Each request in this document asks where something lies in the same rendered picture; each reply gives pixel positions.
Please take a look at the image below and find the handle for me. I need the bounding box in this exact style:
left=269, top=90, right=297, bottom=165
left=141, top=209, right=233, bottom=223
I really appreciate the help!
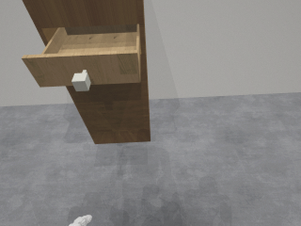
left=71, top=70, right=91, bottom=91

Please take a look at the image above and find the drawer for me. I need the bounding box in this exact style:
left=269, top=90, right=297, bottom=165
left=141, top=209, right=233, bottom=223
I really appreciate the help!
left=22, top=24, right=141, bottom=88

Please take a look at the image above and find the robot left hand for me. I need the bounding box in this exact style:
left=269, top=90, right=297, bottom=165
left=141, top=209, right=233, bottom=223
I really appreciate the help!
left=69, top=215, right=92, bottom=226

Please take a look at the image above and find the cabinet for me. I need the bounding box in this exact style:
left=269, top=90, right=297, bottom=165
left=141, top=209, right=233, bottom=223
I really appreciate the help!
left=23, top=0, right=151, bottom=144

